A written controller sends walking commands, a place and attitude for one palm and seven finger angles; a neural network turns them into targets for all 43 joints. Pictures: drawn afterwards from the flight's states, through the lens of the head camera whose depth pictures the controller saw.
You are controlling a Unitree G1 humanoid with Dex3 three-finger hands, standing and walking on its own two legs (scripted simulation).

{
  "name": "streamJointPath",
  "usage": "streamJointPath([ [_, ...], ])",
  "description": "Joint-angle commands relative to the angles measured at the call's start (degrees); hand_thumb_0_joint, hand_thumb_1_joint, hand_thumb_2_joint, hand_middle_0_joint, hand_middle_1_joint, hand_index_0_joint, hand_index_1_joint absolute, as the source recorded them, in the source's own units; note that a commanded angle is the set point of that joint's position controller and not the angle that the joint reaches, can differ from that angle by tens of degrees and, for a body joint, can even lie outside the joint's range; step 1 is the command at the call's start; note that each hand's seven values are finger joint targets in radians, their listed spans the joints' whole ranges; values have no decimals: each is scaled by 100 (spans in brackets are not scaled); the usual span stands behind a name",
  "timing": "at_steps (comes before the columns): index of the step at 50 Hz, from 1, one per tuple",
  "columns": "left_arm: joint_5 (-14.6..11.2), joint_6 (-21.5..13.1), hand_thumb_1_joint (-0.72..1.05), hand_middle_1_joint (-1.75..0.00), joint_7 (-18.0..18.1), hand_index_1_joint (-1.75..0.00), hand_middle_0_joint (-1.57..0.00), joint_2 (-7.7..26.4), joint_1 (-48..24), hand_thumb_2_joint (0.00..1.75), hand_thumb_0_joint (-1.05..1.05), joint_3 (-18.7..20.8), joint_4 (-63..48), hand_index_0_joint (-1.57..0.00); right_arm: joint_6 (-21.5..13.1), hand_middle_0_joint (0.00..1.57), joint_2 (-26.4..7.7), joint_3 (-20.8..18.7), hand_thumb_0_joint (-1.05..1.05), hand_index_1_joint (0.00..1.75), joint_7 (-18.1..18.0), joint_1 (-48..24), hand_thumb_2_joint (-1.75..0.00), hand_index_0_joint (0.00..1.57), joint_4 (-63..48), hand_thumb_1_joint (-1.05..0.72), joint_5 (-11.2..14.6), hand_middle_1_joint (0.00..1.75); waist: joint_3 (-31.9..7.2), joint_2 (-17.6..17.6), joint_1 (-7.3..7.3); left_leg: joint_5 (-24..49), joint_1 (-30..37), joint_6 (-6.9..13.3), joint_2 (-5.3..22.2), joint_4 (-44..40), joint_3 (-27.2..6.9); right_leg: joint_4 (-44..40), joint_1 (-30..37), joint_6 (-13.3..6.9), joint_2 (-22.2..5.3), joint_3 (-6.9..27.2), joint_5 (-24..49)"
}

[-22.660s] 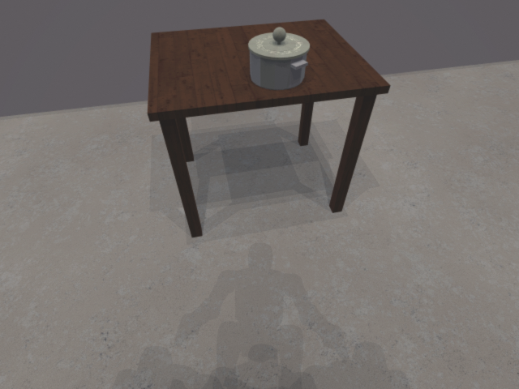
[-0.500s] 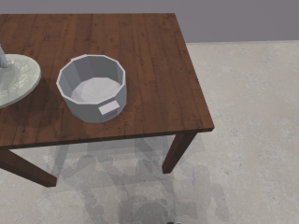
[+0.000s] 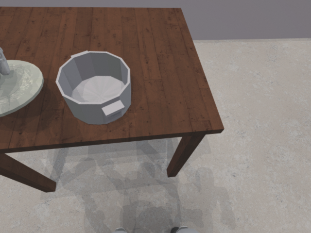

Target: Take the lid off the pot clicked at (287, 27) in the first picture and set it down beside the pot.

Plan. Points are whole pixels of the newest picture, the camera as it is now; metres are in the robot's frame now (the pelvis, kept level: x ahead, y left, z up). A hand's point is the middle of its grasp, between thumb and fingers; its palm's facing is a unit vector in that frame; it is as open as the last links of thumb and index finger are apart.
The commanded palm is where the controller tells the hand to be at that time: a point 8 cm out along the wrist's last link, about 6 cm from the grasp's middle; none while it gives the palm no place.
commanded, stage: lower the lid onto the table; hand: left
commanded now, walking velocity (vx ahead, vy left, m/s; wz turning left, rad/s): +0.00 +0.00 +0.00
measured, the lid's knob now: out of the picture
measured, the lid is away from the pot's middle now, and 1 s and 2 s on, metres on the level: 0.23 0.23 0.24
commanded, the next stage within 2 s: open the fingers wide in 1.30 s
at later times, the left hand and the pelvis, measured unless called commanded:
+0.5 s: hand out of the picture +0.46 +0.36 +0.10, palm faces -0.49 -0.14 -0.86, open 6.9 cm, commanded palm +0.53 +0.37 +0.16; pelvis +0.00 +0.00 -0.01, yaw +0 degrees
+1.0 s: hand out of the picture +0.47 +0.37 +0.07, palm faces -0.50 -0.13 -0.85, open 6.9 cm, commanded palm +0.55 +0.38 +0.13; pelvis -0.01 +0.01 -0.02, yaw -1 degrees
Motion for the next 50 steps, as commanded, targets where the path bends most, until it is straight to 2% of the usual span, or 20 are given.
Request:
streamJointPath([
  [1, -95, -31, 82, -106, 282, -106, -91, 1918, -2663, 69, 0, 477, -1050, -92, -94, 20, -1127, -355, 0, 30, -105, 698, -90, 20, -227, -90, -35, 30, -2455, 922, -50, 2959, 2054, 170, -183, -302, 14, -77, 398, -389, 509, -457, 1439],
  [2, -116, -90, 82, -106, 275, -106, -91, 1817, -2755, 69, 0, 399, -1305, -92, -100, 20, -1118, -345, 0, 30, -116, 639, -90, 20, -240, -90, -28, 30, -2553, 1277, 6, 3296, 2215, 136, -152, -321, -8, -36, 341, -425, 490, -485, 1484],
  [7, -42, -152, 82, -106, 349, -106, -91, 1993, -2616, 69, 0, 556, -1205, -92, -84, 20, -1103, -338, 0, 30, -105, 667, -90, 20, -270, -90, -48, 30, -2613, 1202, 42, 3389, 2124, 139, -166, -238, -12, 40, 361, -429, 510, -481, 1554],
  [9, -3, -121, 82, -106, 369, -106, -91, 2081, -2481, 69, 0, 629, -918, -92, -42, 20, -1116, -339, 0, 30, -101, 705, -90, 20, -277, -90, -48, 30, -2505, 907, -5, 3185, 1958, 147, -183, -186, -10, 45, 337, -400, 519, -452, 1486],
  [13, 22, -159, 82, -106, 402, -106, -91, 2049, -2647, 69, 0, 617, -1220, -92, -25, 20, -1123, -376, 0, 30, -93, 740, -90, 20, -251, -90, -81, 30, -2759, 1305, 1, 3460, 2285, 110, -136, -132, -54, 82, 163, -412, 527, -468, 1431],
  [16, -31, -162, 82, -106, 372, -106, -91, 1902, -2500, 69, 0, 516, -961, -92, -19, 20, -1126, -370, 0, 30, -112, 755, -90, 20, -259, -90, -52, 30, -2538, 932, -83, 2955, 1948, 151, -159, -146, -1, 60, 137, -388, 516, -452, 1309],
  [18, -58, -222, 82, -106, 386, -106, -91, 1939, -2592, 69, 0, 546, -1166, -92, -21, 20, -1137, -367, 0, 30, -126, 745, -90, 20, -219, -90, -66, 30, -2649, 1255, -45, 3337, 2187, 112, -119, -108, -56, 120, -4, -412, 531, -471, 1322],
  [22, -84, -288, 82, -106, 400, -106, -91, 1821, -2487, 69, 0, 475, -1148, -92, -50, 20, -1103, -345, 0, 30, -161, 742, -90, 20, -225, -90, -50, 30, -2638, 1211, -68, 3313, 2071, 123, -120, -91, -36, 157, -28, -418, 535, -487, 1323],
  [25, -64, -269, 82, -106, 446, -106, -91, 2155, -2398, 69, 0, 683, -954, -92, -30, 20, -1148, -329, 0, 30, -161, 751, -90, 20, -228, -90, -45, 30, -2485, 858, -92, 2673, 1656, 165, -163, -65, 32, 171, 112, -391, 523, -424, 1221],
  [27, -54, -325, 82, -106, 474, -106, -91, 1990, -2583, 69, 0, 545, -1324, -92, -66, 20, -1114, -323, 0, 30, -179, 723, -90, 20, -226, -90, -49, 30, -2683, 1538, -37, 3159, 2006, 108, -121, -73, -16, 221, -52, -447, 521, -469, 1245],
  [29, 32, -319, 82, -106, 533, -106, -91, 2264, -2445, 69, 0, 803, -1108, -92, -53, 20, -1121, -338, 0, 30, -184, 810, -90, 20, -222, -90, -79, 30, -2820, 1265, -63, 3278, 2071, 105, -116, 49, -79, 238, -91, -407, 545, -442, 1246],
  [32, -58, -326, 82, -106, 495, -106, -91, 1910, -2326, 69, 0, 523, -967, -92, -75, 20, -1112, -304, 0, 30, -189, 748, -90, 20, -241, -90, -35, 30, -2517, 1244, -96, 3077, 1860, 111, -119, 4, -30, 260, -223, -416, 535, -476, 1129],
  [35, -13, -300, 82, -106, 506, -106, -91, 2061, -2283, 69, 0, 562, -791, -92, -59, 20, -1141, -287, 0, 30, -187, 772, -90, 20, -247, -90, -37, 30, -2420, 1009, -140, 2487, 1503, 139, -165, 46, 24, 299, -191, -405, 546, -425, 977],
  [37, -32, -374, 82, -106, 517, -106, -91, 2016, -2403, 69, 0, 540, -1066, -92, -81, 20, -1129, -279, 0, 30, -219, 743, -90, 20, -245, -90, -29, 30, -2610, 1344, -99, 2943, 1739, 115, -116, 80, -13, 372, -300, -429, 543, -451, 1067],
  [40, 27, -397, 82, -106, 584, -106, -91, 2433, -2453, 69, 0, 860, -1087, -92, -65, 20, -1144, -305, 0, 30, -233, 862, -90, 20, -209, -90, -75, 30, -2954, 1333, -135, 3081, 1810, 118, -120, 225, -40, 426, -216, -387, 549, -403, 1211],
  [41, 32, -382, 82, -106, 587, -106, -91, 2374, -2383, 69, 0, 817, -936, -92, -57, 20, -1130, -298, 0, 30, -237, 868, -90, 20, -224, -90, -64, 30, -2871, 1201, -148, 3029, 1690, 119, -138, 235, -32, 439, -215, -388, 550, -410, 1205],
  [42, -34, -425, 82, -106, 562, -106, -91, 2169, -2462, 69, 0, 672, -1116, -92, -74, 20, -1120, -279, 0, 30, -252, 825, -90, 20, -213, -90, -48, 30, -2875, 1521, -123, 3452, 1890, 81, -84, 211, -65, 474, -364, -406, 553, -459, 1243],
  [45, 59, -367, 82, -106, 581, -106, -91, 2167, -2236, 69, 0, 661, -674, -92, -30, 20, -1138, -276, 0, 30, -219, 838, -90, 20, -217, -90, -55, 30, -2560, 1156, -193, 2977, 1598, 84, -101, 291, -62, 483, -580, -384, 571, -450, 970],
  [48, 86, -394, 82, -106, 617, -106, -91, 2289, -2394, 69, 0, 732, -924, -92, 1, 20, -1143, -277, 0, 30, -221, 860, -90, 20, -204, -90, -77, 30, -2836, 1429, -141, 3336, 1756, 58, -69, 360, -107, 590, -601, -397, 583, -450, 1069],
  [50, 87, -376, 82, -106, 594, -106, -91, 2275, -2301, 69, 0, 739, -750, -92, 14, 20, -1138, -276, 0, 30, -208, 882, -90, 20, -238, -90, -74, 30, -2760, 1188, -195, 3138, 1554, 92, -94, 414, -83, 593, -589, -374, 591, -439, 1059],
])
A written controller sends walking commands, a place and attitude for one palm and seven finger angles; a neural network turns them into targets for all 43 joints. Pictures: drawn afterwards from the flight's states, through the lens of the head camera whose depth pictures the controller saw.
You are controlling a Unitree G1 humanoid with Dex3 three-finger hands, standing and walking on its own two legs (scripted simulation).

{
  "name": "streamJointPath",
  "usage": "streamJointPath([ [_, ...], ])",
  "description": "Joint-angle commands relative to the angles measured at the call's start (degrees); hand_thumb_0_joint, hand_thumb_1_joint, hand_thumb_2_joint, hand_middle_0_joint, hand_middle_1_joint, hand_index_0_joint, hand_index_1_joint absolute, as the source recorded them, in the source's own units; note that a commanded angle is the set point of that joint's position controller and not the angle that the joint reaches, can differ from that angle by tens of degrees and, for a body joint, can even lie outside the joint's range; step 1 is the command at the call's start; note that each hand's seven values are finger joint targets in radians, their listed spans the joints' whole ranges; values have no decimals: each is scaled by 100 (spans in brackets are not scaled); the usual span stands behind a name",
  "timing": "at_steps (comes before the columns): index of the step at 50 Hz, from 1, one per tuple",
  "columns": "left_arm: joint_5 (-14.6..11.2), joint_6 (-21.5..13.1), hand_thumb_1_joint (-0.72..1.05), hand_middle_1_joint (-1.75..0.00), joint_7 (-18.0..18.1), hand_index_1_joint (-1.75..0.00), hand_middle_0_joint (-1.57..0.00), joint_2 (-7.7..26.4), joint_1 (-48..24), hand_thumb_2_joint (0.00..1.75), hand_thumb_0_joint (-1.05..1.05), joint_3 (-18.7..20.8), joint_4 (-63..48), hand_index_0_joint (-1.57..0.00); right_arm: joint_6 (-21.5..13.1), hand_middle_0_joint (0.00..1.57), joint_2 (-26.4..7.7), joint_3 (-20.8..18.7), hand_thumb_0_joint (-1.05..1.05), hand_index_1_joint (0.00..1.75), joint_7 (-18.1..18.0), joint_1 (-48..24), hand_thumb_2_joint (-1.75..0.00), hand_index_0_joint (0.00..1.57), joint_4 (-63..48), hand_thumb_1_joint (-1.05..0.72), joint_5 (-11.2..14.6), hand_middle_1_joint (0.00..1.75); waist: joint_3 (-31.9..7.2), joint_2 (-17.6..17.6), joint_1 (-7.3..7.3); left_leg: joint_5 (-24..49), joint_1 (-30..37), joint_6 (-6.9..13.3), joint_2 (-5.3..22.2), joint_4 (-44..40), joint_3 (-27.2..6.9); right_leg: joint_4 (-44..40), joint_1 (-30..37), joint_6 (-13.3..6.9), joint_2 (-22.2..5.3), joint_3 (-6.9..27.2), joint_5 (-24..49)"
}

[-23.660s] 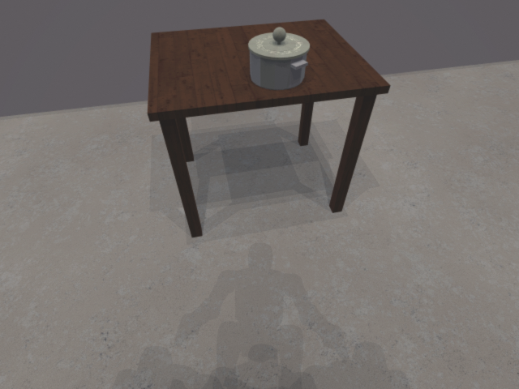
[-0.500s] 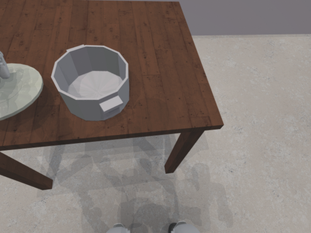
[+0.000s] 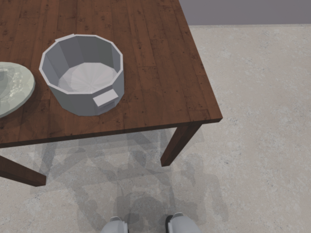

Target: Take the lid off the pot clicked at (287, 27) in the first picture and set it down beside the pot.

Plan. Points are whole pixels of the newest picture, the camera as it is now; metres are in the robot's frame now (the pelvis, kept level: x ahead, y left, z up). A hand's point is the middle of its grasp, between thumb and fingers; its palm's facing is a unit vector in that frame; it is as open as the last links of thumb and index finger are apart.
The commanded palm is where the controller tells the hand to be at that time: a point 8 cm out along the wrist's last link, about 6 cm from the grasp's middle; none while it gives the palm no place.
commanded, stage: lower the lid onto the table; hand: left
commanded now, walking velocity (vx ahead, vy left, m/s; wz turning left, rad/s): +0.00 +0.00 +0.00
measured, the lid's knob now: out of the picture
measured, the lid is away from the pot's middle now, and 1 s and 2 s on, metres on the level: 0.23 0.24 0.24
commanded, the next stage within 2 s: open the fingers wide in 0.30 s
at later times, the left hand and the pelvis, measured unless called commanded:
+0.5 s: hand out of the picture +0.46 +0.38 +0.06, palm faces -0.46 -0.15 -0.87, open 7.0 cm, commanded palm +0.49 +0.37 +0.12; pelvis -0.01 +0.00 -0.01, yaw +0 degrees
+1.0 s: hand out of the picture +0.44 +0.37 +0.07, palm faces -0.46 -0.12 -0.88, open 7.6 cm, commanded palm +0.49 +0.36 +0.12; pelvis -0.02 +0.00 -0.01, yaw +1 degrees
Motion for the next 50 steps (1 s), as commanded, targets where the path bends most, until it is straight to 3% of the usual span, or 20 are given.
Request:
streamJointPath([
  [1, -46, 25, 82, -106, 267, -106, -91, 2205, -2485, 69, 0, 577, -1044, -92, -21, 20, -1177, -369, 0, 30, -102, 898, -90, 20, -183, -90, -65, 30, -2738, 1166, 11, 3335, 2415, 63, -180, -361, -69, -116, 474, -396, 519, -471, 1326],
  [3, -36, -13, 82, -106, 294, -106, -91, 2254, -2582, 69, 0, 633, -1260, -92, -5, 20, -1162, -383, 0, 30, -101, 906, -90, 20, -171, -90, -92, 30, -2987, 1606, 56, 3837, 2753, 6, -144, -272, -116, -49, 321, -401, 525, -484, 1381],
  [6, -7, 33, 82, -106, 276, -106, -91, 2086, -2411, 69, 0, 477, -884, -92, 37, 20, -1146, -357, 0, 30, -91, 892, -90, 20, -233, -90, -54, 30, -2686, 1190, -39, 3349, 2285, 57, -201, -239, -61, -32, 319, -386, 530, -478, 1310],
  [7, -67, -29, 82, -106, 253, -106, -91, 1992, -2471, 69, 0, 416, -1121, -92, 20, 20, -1134, -325, 0, 30, -106, 839, -90, 20, -235, -90, -49, 30, -2695, 1418, 11, 3690, 2427, 28, -154, -257, -96, 30, 238, -405, 539, -539, 1342],
  [8, 14, -15, 82, -106, 300, -106, -91, 2310, -2498, 69, 0, 663, -1115, -92, 66, 20, -1174, -360, 0, 30, -90, 890, -90, 20, -205, -90, -82, 30, -2835, 1439, 34, 3701, 2534, 9, -139, -167, -131, 60, 146, -390, 543, -513, 1258],
  [12, -27, -83, 82, -106, 288, -106, -91, 2221, -2600, 69, 0, 628, -1347, -92, 99, 20, -1136, -351, 0, 30, -101, 904, -90, 20, -209, -90, -102, 30, -3067, 1644, 36, 4040, 2688, -16, -112, -101, -183, 140, 75, -405, 562, -561, 1316],
  [14, 18, -41, 82, -106, 283, -106, -91, 2161, -2349, 69, 0, 565, -867, -92, 117, 20, -1127, -326, 0, 30, -87, 901, -90, 20, -252, -90, -83, 30, -2786, 1324, -73, 3674, 2383, 26, -155, 1, -141, 146, -52, -367, 571, -523, 1223],
  [17, -17, -80, 82, -106, 291, -106, -91, 2069, -2582, 69, 0, 478, -1288, -92, 136, 20, -1123, -323, 0, 30, -91, 875, -90, 20, -216, -90, -96, 30, -2885, 1801, -7, 3848, 2573, -36, -102, -55, -201, 215, -198, -417, 571, -596, 1126],
  [19, 81, -43, 82, -106, 338, -106, -91, 2163, -2539, 69, 0, 585, -1121, -92, 173, 20, -1125, -350, 0, 30, -74, 943, -90, 20, -198, -90, -123, 30, -2986, 1733, -35, 3969, 2707, -51, -94, 51, -260, 205, -357, -402, 586, -560, 1086],
  [20, 17, 30, 82, -106, 337, -106, -91, 1800, -972, 69, 0, 1009, -1116, -92, 239, 20, -977, -480, 0, 30, 121, 930, -90, 20, -539, -90, -178, 30, -3216, 1711, 489, 4531, 2907, -144, -219, -30, -303, 256, -37, -518, 609, -675, 1263],
  [22, -46, -132, 79, -106, 382, -106, -88, 1832, -1157, 67, 0, 1181, -1707, -89, 403, 20, -1051, -526, 0, 30, 159, 798, -90, 20, -498, -90, -263, 30, -3193, 1448, 347, 4884, 3006, -134, -126, -21, -315, 206, -120, -501, 614, -650, 1387],
  [25, 55, -23, 74, -106, 524, -106, -83, 1990, -1933, 64, 0, 1077, -1642, -84, 475, 20, -1071, -530, 0, 30, 160, 801, -90, 20, -401, -90, -230, 30, -2946, 1317, 138, 3729, 2693, -10, -181, -137, -294, 25, -88, -459, 594, -542, 1059],
  [29, 153, -54, 67, -105, 667, -105, -76, 1958, -1839, 61, 0, 1042, -1578, -77, 412, 20, -1057, -518, 0, 30, 123, 769, -90, 20, -357, -90, -232, 30, -2838, 1513, 166, 3534, 2807, -39, -181, -217, -303, -18, -194, -492, 571, -546, 877],
  [32, 36, -83, 61, -105, 631, -105, -72, 1548, -1976, 59, 0, 723, -1716, -72, 338, 20, -1030, -507, 0, 30, 96, 683, -90, 20, -386, -90, -214, 30, -2714, 1522, 113, 3378, 2773, 0, -184, -300, -261, -53, -171, -496, 552, -559, 840],
  [36, -3, -71, 54, -104, 627, -104, -65, 1625, -2098, 56, 0, 702, -1553, -66, 265, 20, -1093, -509, 0, 30, 64, 649, -90, 20, -340, -90, -201, 30, -2517, 1166, 30, 2483, 2437, 48, -194, -388, -250, -126, -94, -479, 522, -503, 581],
  [37, -36, -130, 52, -104, 642, -104, -64, 1595, -2089, 55, 0, 688, -1674, -64, 227, 20, -1065, -475, 0, 30, 33, 605, -90, 20, -390, -90, -189, 30, -2526, 1447, 107, 2734, 2560, 21, -197, -399, -261, -74, -158, -509, 517, -538, 569],
  [40, 48, -98, 47, -103, 695, -103, -59, 1646, -2003, 53, 0, 720, -1447, -60, 196, 20, -1080, -483, 0, 30, 27, 627, -90, 20, -350, -90, -194, 30, -2528, 1247, 71, 2638, 2472, 19, -202, -367, -272, -73, -148, -495, 516, -502, 592],
  [42, 6, -128, 43, -103, 706, -103, -56, 1560, -2060, 51, 0, 687, -1715, -56, 158, 20, -1054, -484, 0, 30, 21, 596, -90, 20, -392, -90, -194, 30, -2668, 1496, 144, 2911, 2672, -1, -189, -385, -275, -42, -144, -510, 509, -529, 644],
  [48, 54, -39, 32, -101, 743, -101, -47, 1629, -2085, 49, 0, 716, -1534, -47, 140, 20, -1107, -507, 0, 30, 26, 651, -90, 20, -337, -90, -211, 30, -2676, 1298, 125, 2787, 2650, -21, -170, -400, -326, -50, -183, -488, 502, -505, 571],
  [50, 70, 32, 28, -101, 732, -101, -44, 1398, -2043, 48, 0, 506, -1315, -44, 145, 20, -1095, -497, 0, 30, 39, 668, -90, 20, -346, -90, -188, 30, -2490, 1102, 51, 2515, 2412, 14, -213, -418, -279, -74, -158, -492, 503, -499, 577],
])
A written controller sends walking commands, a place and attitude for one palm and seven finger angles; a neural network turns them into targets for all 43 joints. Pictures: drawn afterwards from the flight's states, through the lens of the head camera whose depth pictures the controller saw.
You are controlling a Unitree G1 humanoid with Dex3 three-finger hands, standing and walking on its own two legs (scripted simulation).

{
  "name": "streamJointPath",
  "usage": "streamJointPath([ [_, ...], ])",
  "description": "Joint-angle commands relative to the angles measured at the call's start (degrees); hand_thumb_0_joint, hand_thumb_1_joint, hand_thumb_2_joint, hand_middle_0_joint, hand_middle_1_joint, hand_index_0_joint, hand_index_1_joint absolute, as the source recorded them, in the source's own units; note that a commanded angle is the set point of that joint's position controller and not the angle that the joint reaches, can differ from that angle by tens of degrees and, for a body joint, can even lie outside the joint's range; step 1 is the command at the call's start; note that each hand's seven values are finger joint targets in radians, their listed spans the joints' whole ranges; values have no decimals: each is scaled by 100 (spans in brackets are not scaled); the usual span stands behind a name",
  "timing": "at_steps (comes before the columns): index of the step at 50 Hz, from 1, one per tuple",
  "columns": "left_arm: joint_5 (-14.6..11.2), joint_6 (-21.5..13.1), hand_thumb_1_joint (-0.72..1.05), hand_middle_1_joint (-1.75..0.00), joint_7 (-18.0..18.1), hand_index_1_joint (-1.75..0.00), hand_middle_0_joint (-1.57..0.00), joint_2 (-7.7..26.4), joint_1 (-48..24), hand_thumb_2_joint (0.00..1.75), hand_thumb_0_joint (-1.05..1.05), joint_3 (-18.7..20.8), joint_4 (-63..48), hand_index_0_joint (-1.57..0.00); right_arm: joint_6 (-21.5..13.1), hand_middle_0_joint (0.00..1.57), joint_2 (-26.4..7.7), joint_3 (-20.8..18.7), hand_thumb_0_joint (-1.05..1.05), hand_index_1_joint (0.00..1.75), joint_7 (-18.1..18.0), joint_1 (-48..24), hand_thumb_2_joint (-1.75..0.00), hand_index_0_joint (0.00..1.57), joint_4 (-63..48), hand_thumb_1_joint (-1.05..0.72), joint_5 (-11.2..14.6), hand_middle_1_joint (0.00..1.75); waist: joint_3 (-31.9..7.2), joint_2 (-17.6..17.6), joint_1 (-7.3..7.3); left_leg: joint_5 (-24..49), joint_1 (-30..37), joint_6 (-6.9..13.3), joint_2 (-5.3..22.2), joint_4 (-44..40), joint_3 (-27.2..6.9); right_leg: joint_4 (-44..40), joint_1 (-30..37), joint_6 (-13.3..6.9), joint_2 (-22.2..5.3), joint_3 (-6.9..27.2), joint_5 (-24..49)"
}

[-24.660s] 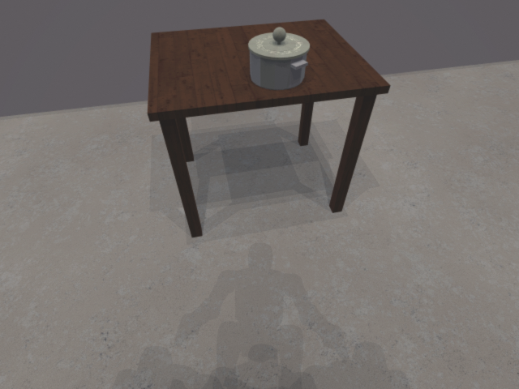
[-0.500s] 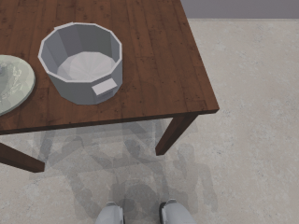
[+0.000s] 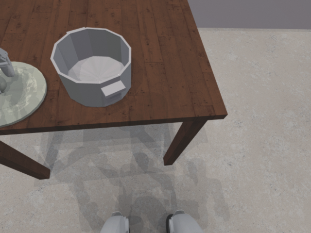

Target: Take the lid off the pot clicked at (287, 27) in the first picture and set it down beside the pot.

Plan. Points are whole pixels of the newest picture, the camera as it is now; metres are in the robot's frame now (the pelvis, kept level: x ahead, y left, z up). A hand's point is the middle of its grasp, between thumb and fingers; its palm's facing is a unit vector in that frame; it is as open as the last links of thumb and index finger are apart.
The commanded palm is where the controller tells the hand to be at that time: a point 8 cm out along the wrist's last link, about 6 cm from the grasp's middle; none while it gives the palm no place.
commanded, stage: open the fingers wide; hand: left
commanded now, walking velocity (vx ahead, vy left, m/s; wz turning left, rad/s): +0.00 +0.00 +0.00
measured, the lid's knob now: out of the picture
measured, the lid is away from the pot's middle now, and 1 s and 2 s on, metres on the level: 0.24 0.24 0.24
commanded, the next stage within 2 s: raise the empty hand in 0.50 s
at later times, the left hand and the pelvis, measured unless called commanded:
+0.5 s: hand out of the picture +0.47 +0.36 +0.08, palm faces -0.47 -0.11 -0.88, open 10.9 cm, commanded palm +0.51 +0.35 +0.12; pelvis +0.01 -0.01 +0.00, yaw -1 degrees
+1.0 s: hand out of the picture +0.47 +0.36 +0.11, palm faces -0.43 -0.14 -0.89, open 11.0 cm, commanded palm +0.51 +0.36 +0.17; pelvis +0.01 -0.01 +0.01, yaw +0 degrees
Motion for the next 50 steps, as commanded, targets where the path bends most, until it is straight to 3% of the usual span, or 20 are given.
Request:
streamJointPath([
  [1, -64, 130, 26, -100, 239, -100, -42, 1748, -2451, 48, 0, 280, -863, -43, -70, 20, -1129, -373, 0, 30, -81, 831, -90, 20, -207, -90, -41, 30, -2372, 1086, -88, 2280, 2624, 25, -182, -724, -159, -406, 95, -386, 512, -421, 516],
  [2, -98, 91, 24, -100, 224, -100, -41, 1701, -2459, 49, 0, 250, -984, -41, -90, 20, -1111, -339, 0, 30, -94, 807, -90, 20, -230, -90, -30, 30, -2394, 1247, -40, 2513, 2715, 13, -172, -730, -152, -358, 77, -400, 516, -458, 553],
  [6, -41, 145, 15, -98, 219, -98, -35, 2052, -2465, 49, 0, 423, -776, -35, -61, 20, -1131, -329, 0, 30, -104, 857, -90, 20, -247, -90, -17, 30, -2475, 926, -77, 2138, 2340, 73, -236, -665, -53, -357, 384, -372, 517, -366, 705],
  [8, -5, 90, 11, -97, 240, -97, -33, 2286, -2537, 48, 0, 624, -1032, -33, -38, 20, -1124, -343, 0, 30, -118, 876, -90, 20, -237, -90, -45, 30, -2838, 1302, 16, 2650, 2675, 19, -197, -630, -97, -283, 361, -377, 521, -383, 809],
  [12, -35, 86, 6, -95, 185, -95, -30, 2054, -2399, 49, 0, 452, -883, -30, -20, 20, -1107, -313, 0, 30, -120, 889, -90, 20, -259, -90, -20, 30, -2605, 1175, -11, 2850, 2540, 29, -207, -617, -66, -260, 322, -376, 540, -431, 914],
  [14, 1, 113, 6, -95, 172, -95, -30, 2204, -2327, 50, 0, 534, -622, -30, 11, 20, -1125, -316, 0, 30, -112, 906, -90, 20, -239, -90, -13, 30, -2448, 924, -73, 2496, 2328, 55, -216, -566, -27, -279, 315, -350, 544, -394, 847],
  [17, -8, 34, 6, -95, 163, -95, -30, 2299, -2432, 50, 0, 639, -1095, -30, 43, 20, -1100, -339, 0, 30, -117, 918, -90, 20, -272, -90, -25, 30, -2956, 1331, 48, 3146, 2654, 27, -210, -530, -39, -193, 449, -369, 544, -401, 1118],
  [20, 12, 68, 5, -95, 132, -95, -30, 2264, -2249, 51, 0, 645, -745, -30, 89, 20, -1109, -363, 0, 30, -83, 940, -90, 20, -220, -90, -21, 30, -2643, 1165, -39, 3049, 2593, 26, -193, -479, -40, -254, 255, -343, 563, -392, 1047],
  [23, 0, 29, 5, -94, 122, -94, -30, 2219, -2409, 51, 0, 619, -1058, -30, 124, 20, -1102, -390, 0, 30, -77, 932, -90, 20, -189, -90, -41, 30, -2891, 1373, -9, 3384, 2892, -8, -157, -471, -79, -222, 195, -349, 568, -416, 1064],
  [26, -12, 69, 5, -94, 119, -94, -30, 2155, -2298, 51, 0, 571, -797, -30, 131, 20, -1100, -374, 0, 30, -73, 917, -90, 20, -219, -90, -21, 30, -2638, 1047, -69, 2913, 2529, 45, -211, -502, -41, -274, 310, -344, 563, -393, 1020],
  [27, -88, 18, 5, -94, 103, -94, -30, 1996, -2396, 51, 0, 455, -1025, -30, 105, 20, -1085, -351, 0, 30, -87, 880, -90, 20, -224, -90, -15, 30, -2659, 1220, -45, 3080, 2637, 38, -195, -535, -45, -247, 266, -353, 559, -433, 1020],
  [30, -46, 62, 5, -94, 121, -94, -30, 2178, -2365, 51, 0, 488, -703, -30, 90, 20, -1103, -318, 0, 30, -101, 849, -90, 20, -224, -90, 8, 30, -2410, 895, -107, 2375, 2203, 88, -244, -530, 21, -285, 398, -338, 551, -363, 910],
  [32, -62, -17, 5, -94, 173, -94, -30, 2533, -2642, 51, 0, 790, -1465, -30, 95, 20, -1102, -348, 0, 30, -137, 828, -90, 20, -234, -90, -22, 30, -3106, 1543, 77, 3056, 2738, 45, -205, -533, -10, -198, 556, -367, 525, -373, 1164],
  [33, -4, 7, 5, -94, 179, -94, -30, 2519, -2678, 51, 0, 785, -1463, -30, 99, 20, -1083, -376, 0, 30, -117, 852, -90, 20, -217, -90, -42, 30, -3282, 1760, 50, 3332, 3048, -5, -179, -485, -67, -216, 403, -356, 543, -370, 1148],
  [35, -22, 53, 5, -94, 163, -94, -30, 2599, -2506, 51, 0, 904, -1188, -30, 107, 20, -1090, -364, 0, 30, -116, 845, -90, 20, -198, -90, -35, 30, -3065, 1459, 21, 3326, 2916, 14, -178, -469, -67, -267, 464, -335, 548, -377, 1214],
  [37, -115, 98, 5, -94, 100, -94, -30, 2222, -2434, 51, 0, 608, -1082, -30, 89, 20, -1054, -332, 0, 30, -117, 801, -90, 20, -228, -90, -2, 30, -2852, 1331, 5, 3369, 2781, 32, -197, -527, -32, -282, 505, -335, 556, -422, 1251],
  [40, -67, 223, 5, -94, 50, -94, -30, 2168, -2403, 51, 0, 488, -869, -30, 99, 20, -1086, -335, 0, 30, -85, 779, -90, 20, -208, -90, 7, 30, -2522, 1108, -30, 2913, 2613, 50, -206, -609, -14, -399, 503, -337, 561, -402, 1099],
  [43, -97, 199, 5, -94, 3, -94, -30, 2159, -2656, 51, 0, 541, -1459, -30, 102, 20, -1059, -399, 0, 30, -77, 758, -90, 20, -200, -90, -27, 30, -3105, 1606, 64, 3678, 3289, -15, -150, -597, -78, -385, 511, -345, 562, -409, 1281],
  [46, -179, 290, 5, -94, -99, -94, -30, 1979, -2485, 51, 0, 377, -889, -30, 109, 20, -1079, -363, 0, 30, -70, 723, -90, 20, -204, -90, 20, 30, -2432, 884, -52, 2778, 2604, 76, -223, -717, 18, -521, 696, -319, 555, -397, 1134],
  [50, -137, 306, 5, -94, -87, -94, -30, 2169, -2693, 51, 0, 402, -1038, -30, 90, 20, -1084, -331, 0, 30, -86, 674, -90, 20, -219, -90, 44, 30, -2448, 1067, 15, 2532, 2552, 68, -239, -825, 34, -547, 853, -346, 534, -370, 1082],
])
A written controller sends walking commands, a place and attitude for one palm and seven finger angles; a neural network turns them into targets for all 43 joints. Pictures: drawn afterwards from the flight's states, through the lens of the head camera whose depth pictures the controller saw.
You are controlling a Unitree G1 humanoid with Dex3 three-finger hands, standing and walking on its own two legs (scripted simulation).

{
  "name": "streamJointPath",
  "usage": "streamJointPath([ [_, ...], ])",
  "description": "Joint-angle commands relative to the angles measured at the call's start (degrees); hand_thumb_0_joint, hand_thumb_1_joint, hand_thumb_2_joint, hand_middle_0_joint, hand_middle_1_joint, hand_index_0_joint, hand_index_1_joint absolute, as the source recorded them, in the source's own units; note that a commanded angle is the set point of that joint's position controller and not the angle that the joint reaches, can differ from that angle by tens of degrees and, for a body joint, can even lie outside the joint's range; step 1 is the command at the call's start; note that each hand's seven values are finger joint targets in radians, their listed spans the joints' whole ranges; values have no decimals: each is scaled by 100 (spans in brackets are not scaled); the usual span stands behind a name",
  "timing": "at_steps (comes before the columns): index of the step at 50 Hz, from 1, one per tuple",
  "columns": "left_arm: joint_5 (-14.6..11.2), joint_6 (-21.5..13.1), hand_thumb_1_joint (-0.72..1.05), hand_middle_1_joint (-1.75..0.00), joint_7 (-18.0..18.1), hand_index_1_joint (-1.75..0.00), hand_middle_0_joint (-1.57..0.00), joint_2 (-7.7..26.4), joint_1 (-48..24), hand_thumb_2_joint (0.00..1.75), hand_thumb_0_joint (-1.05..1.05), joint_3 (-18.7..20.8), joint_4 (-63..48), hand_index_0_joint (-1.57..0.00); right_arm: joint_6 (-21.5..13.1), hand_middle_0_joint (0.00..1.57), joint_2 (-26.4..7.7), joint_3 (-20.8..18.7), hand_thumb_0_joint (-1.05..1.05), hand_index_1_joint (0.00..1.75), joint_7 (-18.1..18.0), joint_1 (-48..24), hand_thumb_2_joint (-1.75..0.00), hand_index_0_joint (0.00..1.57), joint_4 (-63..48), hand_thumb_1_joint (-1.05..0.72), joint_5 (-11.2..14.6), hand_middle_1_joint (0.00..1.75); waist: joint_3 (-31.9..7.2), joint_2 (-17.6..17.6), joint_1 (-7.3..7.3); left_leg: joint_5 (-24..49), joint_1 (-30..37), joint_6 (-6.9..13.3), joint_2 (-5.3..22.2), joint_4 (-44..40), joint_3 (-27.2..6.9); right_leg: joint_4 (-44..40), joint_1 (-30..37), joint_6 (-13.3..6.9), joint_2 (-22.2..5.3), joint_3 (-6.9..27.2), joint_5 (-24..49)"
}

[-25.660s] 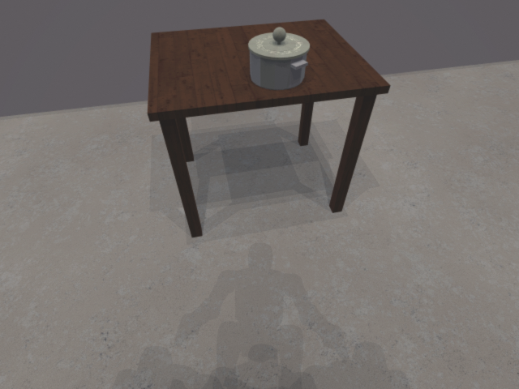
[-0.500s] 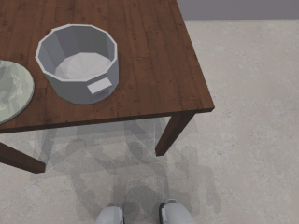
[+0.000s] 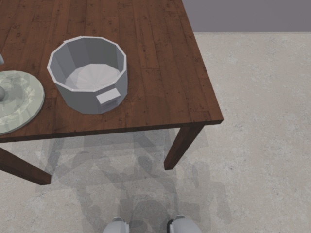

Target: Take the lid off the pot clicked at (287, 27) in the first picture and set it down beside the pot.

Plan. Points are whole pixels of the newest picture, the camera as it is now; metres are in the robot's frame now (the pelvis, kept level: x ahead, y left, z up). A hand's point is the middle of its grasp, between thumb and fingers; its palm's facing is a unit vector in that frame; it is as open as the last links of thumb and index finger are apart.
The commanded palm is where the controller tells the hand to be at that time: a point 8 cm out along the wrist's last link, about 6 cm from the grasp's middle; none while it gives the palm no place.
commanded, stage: raise the empty hand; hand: left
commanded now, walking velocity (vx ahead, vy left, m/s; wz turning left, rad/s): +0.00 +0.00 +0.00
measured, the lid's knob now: out of the picture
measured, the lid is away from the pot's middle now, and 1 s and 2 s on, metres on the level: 0.24 0.24 0.24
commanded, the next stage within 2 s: draw the hand back to the body in 0.90 s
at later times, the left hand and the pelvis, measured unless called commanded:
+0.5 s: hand out of the picture +0.46 +0.39 +0.15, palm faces -0.38 -0.17 -0.91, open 11.0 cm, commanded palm +0.49 +0.38 +0.22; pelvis +0.01 +0.01 +0.01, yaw +0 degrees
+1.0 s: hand out of the picture +0.46 +0.39 +0.19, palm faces -0.36 -0.16 -0.92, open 11.0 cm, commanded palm +0.49 +0.38 +0.25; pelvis +0.01 +0.01 +0.02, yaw +1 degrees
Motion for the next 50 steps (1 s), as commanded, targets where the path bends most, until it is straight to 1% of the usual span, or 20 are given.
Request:
streamJointPath([
  [1, -23, 81, 5, -94, 220, -94, -30, 2042, -2400, 51, 0, 463, -1028, -30, -105, 20, -1108, -354, 0, 30, -107, 712, -90, 20, -262, -90, -38, 30, -2458, 1018, 7, 2488, 2271, 168, -305, -612, 70, -413, 702, -427, 475, -362, 1135],
  [8, -63, 143, 5, -94, 143, -94, -30, 2196, -2450, 51, 0, 522, -951, -30, -140, 20, -1119, -330, 0, 30, -128, 685, -90, 20, -242, -90, -15, 30, -2485, 964, 53, 2702, 2345, 166, -295, -687, 83, -466, 910, -402, 469, -364, 1284],
  [11, -58, 228, 5, -94, 100, -94, -30, 1992, -2540, 51, 0, 311, -897, -30, -156, 20, -1124, -335, 0, 30, -121, 686, -90, 20, -237, -90, 8, 30, -2285, 981, -5, 2503, 2308, 172, -291, -777, 111, -562, 877, -410, 455, -368, 1229],
  [12, -128, 183, 5, -94, 82, -94, -30, 1911, -2635, 51, 0, 286, -1247, -30, -185, 20, -1109, -341, 0, 30, -132, 660, -90, 20, -242, -90, 10, 30, -2493, 1248, 64, 2981, 2624, 164, -253, -778, 97, -530, 873, -421, 453, -397, 1350],
  [13, -71, 213, 5, -94, 96, -94, -30, 2109, -2612, 51, 0, 439, -1144, -30, -160, 20, -1119, -358, 0, 30, -123, 718, -90, 20, -218, -90, -14, 30, -2610, 1271, 77, 3079, 2751, 139, -253, -731, 49, -541, 827, -410, 470, -379, 1307],
  [15, -99, 257, 5, -94, 57, -94, -30, 2054, -2814, 51, 0, 401, -1340, -30, -162, 20, -1126, -384, 0, 30, -113, 719, -90, 20, -219, -90, -17, 30, -2737, 1307, 57, 3279, 2906, 139, -237, -766, 18, -597, 886, -408, 463, -383, 1430],
  [17, -166, 270, 5, -94, -5, -94, -30, 1719, -2620, 51, 0, 192, -1151, -30, -202, 20, -1088, -367, 0, 30, -111, 707, -90, 20, -210, -90, 10, 30, -2448, 1256, 42, 3474, 2980, 131, -217, -795, 15, -638, 733, -413, 482, -454, 1350],
  [21, -115, 369, 5, -94, -18, -94, -30, 1962, -2569, 51, 0, 323, -933, -30, -170, 20, -1136, -364, 0, 30, -78, 705, -90, 20, -211, -90, 4, 30, -2239, 801, 62, 2755, 2528, 177, -282, -922, 80, -739, 1053, -410, 463, -391, 1327],
  [23, -87, 362, 5, -94, -8, -94, -30, 1986, -2774, 51, 0, 302, -1206, -30, -164, 20, -1123, -362, 0, 30, -72, 661, -90, 20, -223, -90, -9, 30, -2459, 1285, 128, 3237, 2878, 125, -254, -928, 50, -719, 1014, -432, 459, -400, 1396],
  [25, -84, 392, 5, -94, -25, -94, -30, 2102, -2778, 51, 0, 403, -1158, -30, -164, 20, -1143, -366, 0, 30, -71, 679, -90, 20, -232, -90, -3, 30, -2418, 992, 119, 3091, 2808, 145, -250, -977, 31, -783, 1117, -418, 458, -400, 1385],
  [28, -122, 441, 5, -94, -70, -94, -30, 1754, -2968, 51, 0, 148, -1358, -30, -205, 20, -1104, -392, 0, 30, -59, 650, -90, 20, -237, -90, -12, 30, -2490, 1404, 113, 3562, 3284, 86, -205, -990, -34, -829, 892, -431, 467, -435, 1308],
  [31, -118, 515, 5, -94, -109, -94, -30, 1730, -2839, 51, 0, 122, -1011, -30, -213, 20, -1115, -377, 0, 30, -50, 629, -90, 20, -263, -90, 11, 30, -2193, 881, 74, 2903, 2866, 159, -270, -1105, 44, -941, 1123, -417, 448, -403, 1271],
  [34, -105, 551, 5, -94, -118, -94, -30, 1665, -3059, 51, 0, -33, -1028, -30, -227, 20, -1139, -350, 0, 30, -51, 609, -90, 20, -212, -90, 22, 30, -2036, 971, 60, 2715, 2860, 138, -241, -1209, 23, -966, 1057, -438, 434, -429, 1111],
  [38, -70, 552, 5, -94, -124, -94, -30, 1949, -3171, 51, 0, 237, -1271, -30, -252, 20, -1109, -365, 0, 30, -36, 598, -90, 20, -262, -90, -2, 30, -2510, 1185, 156, 3481, 3275, 109, -245, -1136, -25, -958, 1254, -432, 438, -403, 1431],
  [41, -90, 634, 5, -94, -183, -94, -30, 1701, -3058, 51, 0, 27, -950, -30, -246, 20, -1119, -359, 0, 30, -12, 583, -90, 20, -255, -90, 21, 30, -2120, 728, 108, 2955, 2909, 150, -274, -1271, 28, -1045, 1364, -425, 423, -424, 1363],
  [44, -87, 674, 5, -94, -206, -94, -30, 1453, -2935, 51, 0, -209, -663, -30, -227, 20, -1136, -336, 0, 30, 4, 546, -90, 20, -226, -90, 33, 30, -1727, 631, 66, 2636, 2666, 149, -279, -1342, 96, -1075, 1299, -433, 418, -419, 1243],
  [45, -74, 679, 5, -94, -196, -94, -30, 1573, -2987, 51, 0, -131, -765, -30, -220, 20, -1147, -346, 0, 30, 5, 553, -90, 20, -252, -90, 26, 30, -1846, 549, 95, 2515, 2633, 161, -293, -1379, 95, -1083, 1421, -433, 411, -406, 1250],
  [48, -45, 631, 5, -94, -153, -94, -30, 1810, -3268, 51, 0, 67, -1241, -30, -217, 20, -1131, -379, 0, 30, 3, 534, -90, 20, -275, -90, 2, 30, -2403, 1018, 158, 3159, 3106, 147, -272, -1302, 52, -1033, 1506, -440, 405, -386, 1479],
  [49, -38, 654, 5, -94, -164, -94, -30, 1631, -3155, 51, 0, -66, -976, -30, -229, 20, -1104, -369, 0, 30, -3, 564, -90, 20, -260, -90, 14, 30, -2210, 977, 99, 3127, 3034, 159, -296, -1276, 65, -1056, 1421, -442, 415, -393, 1477],
  [50, -48, 646, 5, -94, -164, -94, -30, 1755, -3209, 51, 0, 16, -1028, -30, -220, 20, -1136, -368, 0, 30, 3, 582, -90, 20, -246, -90, 18, 30, -2199, 874, 104, 2981, 2990, 147, -279, -1318, 42, -1079, 1434, -431, 412, -400, 1391],
])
